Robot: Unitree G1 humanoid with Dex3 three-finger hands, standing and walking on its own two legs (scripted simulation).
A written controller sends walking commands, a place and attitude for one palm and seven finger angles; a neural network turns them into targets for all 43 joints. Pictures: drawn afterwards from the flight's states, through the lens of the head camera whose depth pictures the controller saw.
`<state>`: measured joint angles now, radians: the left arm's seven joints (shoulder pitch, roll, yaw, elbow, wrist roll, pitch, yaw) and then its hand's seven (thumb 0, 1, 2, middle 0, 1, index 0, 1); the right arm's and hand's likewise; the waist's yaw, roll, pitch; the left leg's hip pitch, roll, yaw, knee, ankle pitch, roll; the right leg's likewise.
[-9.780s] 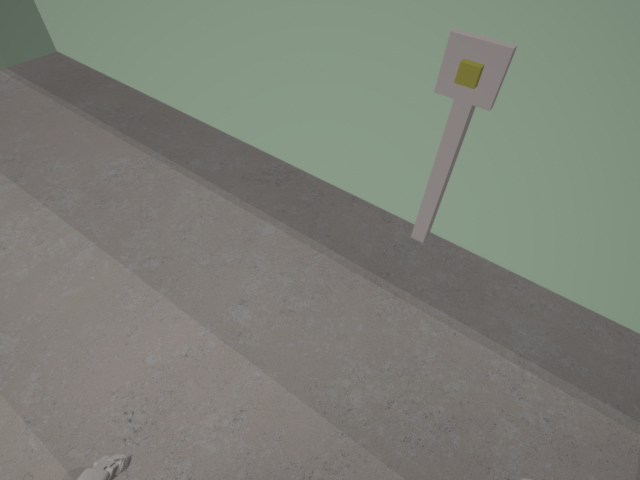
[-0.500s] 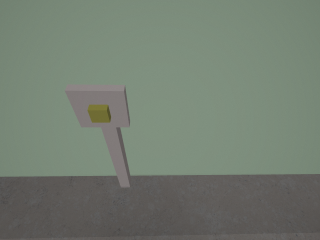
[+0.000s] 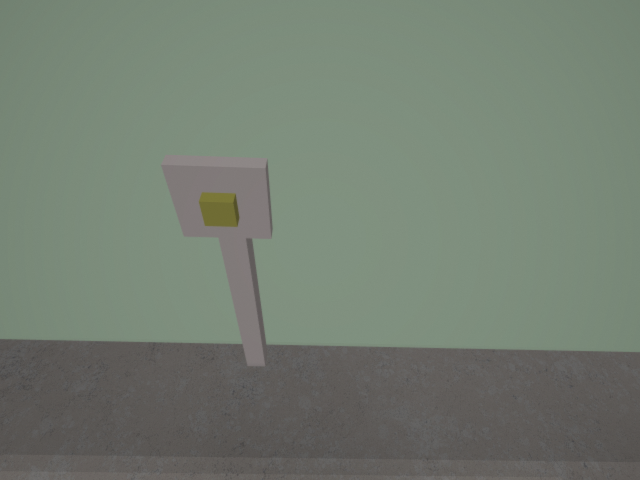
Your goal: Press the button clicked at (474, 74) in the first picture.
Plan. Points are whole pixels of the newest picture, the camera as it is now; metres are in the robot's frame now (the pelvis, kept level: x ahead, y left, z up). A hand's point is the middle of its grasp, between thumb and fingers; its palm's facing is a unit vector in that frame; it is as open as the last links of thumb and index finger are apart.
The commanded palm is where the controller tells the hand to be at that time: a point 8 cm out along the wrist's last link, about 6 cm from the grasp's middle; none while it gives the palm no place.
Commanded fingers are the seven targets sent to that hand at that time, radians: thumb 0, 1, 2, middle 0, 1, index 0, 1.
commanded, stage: come to a stop and stand still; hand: left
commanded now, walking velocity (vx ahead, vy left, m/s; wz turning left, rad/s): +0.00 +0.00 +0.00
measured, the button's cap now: (220, 208) +0.57 +0.22 -0.02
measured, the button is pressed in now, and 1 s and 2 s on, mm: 0 0 0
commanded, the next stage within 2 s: look again from close up in 0.14 s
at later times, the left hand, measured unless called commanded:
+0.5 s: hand out of the picture +0.02 +0.20 -0.18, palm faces +0.04 -0.98 -0.20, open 7.4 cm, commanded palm none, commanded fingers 0.00 0.90 0.90 -0.20 -0.30 -0.20 -0.30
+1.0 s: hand out of the picture +0.02 +0.17 -0.18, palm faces +0.03 -0.99 -0.13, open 7.4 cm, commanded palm none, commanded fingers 0.00 0.90 0.90 -0.20 -0.30 -0.20 -0.30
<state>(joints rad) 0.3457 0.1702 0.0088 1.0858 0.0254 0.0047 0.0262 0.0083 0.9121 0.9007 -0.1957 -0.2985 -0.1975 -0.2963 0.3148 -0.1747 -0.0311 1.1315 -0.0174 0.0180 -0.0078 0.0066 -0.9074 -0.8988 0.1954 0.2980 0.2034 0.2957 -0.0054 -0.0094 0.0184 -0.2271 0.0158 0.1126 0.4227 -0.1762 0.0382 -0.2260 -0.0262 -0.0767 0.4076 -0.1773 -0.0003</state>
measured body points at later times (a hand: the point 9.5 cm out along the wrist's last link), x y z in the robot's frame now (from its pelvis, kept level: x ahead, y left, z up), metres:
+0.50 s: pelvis +0.00 +0.03 -0.01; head -0.03 +0.02 +0.44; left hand +0.02 +0.25 -0.17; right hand +0.00 -0.19 -0.17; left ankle +0.04 +0.09 -0.74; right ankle +0.03 -0.11 -0.74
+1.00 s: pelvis +0.04 +0.02 +0.00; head +0.05 +0.03 +0.45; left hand +0.02 +0.22 -0.17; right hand +0.04 -0.20 -0.16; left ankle +0.04 +0.09 -0.74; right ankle +0.03 -0.11 -0.74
